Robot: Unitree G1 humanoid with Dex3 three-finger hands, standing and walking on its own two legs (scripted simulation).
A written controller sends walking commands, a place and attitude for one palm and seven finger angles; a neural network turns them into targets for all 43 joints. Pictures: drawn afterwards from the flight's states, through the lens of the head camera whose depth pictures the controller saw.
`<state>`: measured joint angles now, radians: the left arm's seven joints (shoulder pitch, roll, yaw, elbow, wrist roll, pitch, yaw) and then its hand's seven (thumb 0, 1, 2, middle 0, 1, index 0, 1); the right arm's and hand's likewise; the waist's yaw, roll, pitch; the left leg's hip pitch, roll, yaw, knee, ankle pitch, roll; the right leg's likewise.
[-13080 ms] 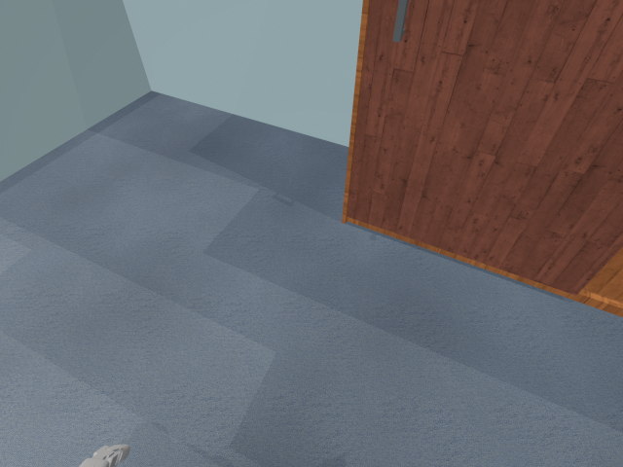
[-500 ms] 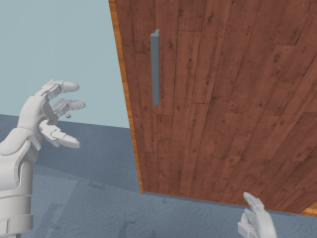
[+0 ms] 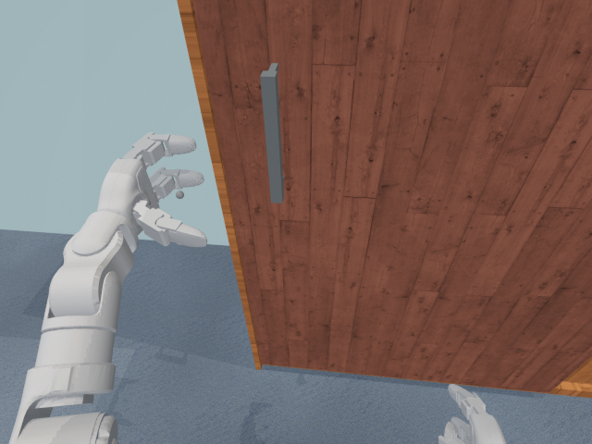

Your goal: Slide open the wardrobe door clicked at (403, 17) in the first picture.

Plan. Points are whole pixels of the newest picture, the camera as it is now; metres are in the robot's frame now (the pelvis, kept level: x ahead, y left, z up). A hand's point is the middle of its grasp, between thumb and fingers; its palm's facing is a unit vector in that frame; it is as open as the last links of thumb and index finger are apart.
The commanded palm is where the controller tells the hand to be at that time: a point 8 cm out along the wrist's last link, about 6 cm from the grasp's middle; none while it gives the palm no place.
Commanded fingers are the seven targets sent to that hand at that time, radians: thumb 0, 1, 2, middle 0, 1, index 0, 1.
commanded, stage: move the hooked fingers beside the handle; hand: left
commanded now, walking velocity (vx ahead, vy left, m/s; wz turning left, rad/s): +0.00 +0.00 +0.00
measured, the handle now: (275, 138) +0.53 +0.08 +0.18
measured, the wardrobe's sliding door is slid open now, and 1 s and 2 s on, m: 0.00 0.00 0.00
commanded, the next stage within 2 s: feel for the door with the fingertips in 1.78 s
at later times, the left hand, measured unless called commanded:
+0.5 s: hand (211, 173) +0.41 +0.16 +0.19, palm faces +0.01 -1.00 +0.00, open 14.0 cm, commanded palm +0.39 +0.22 +0.19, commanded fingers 0.00 -0.50 0.30 -0.30 -1.20 -0.30 -1.20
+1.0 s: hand (230, 149) +0.48 +0.15 +0.19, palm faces +0.02 -1.00 +0.01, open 13.9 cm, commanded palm +0.44 +0.20 +0.19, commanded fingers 0.00 -0.50 0.30 -0.30 -1.20 -0.30 -1.20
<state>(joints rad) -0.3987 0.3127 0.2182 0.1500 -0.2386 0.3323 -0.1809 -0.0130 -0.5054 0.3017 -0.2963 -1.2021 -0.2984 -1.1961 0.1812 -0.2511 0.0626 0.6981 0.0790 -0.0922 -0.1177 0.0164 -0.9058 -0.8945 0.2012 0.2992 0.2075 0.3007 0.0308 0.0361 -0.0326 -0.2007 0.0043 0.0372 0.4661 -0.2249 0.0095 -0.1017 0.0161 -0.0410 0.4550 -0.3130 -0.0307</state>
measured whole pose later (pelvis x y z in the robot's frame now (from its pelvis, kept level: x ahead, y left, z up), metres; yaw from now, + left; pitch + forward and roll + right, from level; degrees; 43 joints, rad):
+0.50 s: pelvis +0.00 -0.02 +0.00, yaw +0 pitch +0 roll +1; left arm -0.63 0.35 0.25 0.53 -0.21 0.24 -0.17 -0.01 -0.50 0.30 -0.30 -1.20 -0.30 -1.20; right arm 0.24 -0.28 0.03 0.73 0.08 -0.06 -0.11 0.01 -0.91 -0.89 0.20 0.30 0.21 0.30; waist -0.02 0.03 -0.05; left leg -0.26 0.03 0.03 0.47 -0.21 -0.01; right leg -0.17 0.04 -0.04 0.48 -0.31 -0.05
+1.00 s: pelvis +0.00 +0.01 +0.00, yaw -2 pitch +5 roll +0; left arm -0.86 0.36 0.30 0.86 -0.12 0.04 -0.10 -0.01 -0.50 0.30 -0.30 -1.20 -0.31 -1.20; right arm 0.36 -0.26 0.00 0.74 0.05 -0.08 -0.06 0.01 -0.91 -0.89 0.20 0.30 0.21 0.30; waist -0.09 0.03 -0.06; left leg -0.37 0.02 0.07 0.52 -0.24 0.02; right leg -0.28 0.03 0.00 0.50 -0.31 -0.03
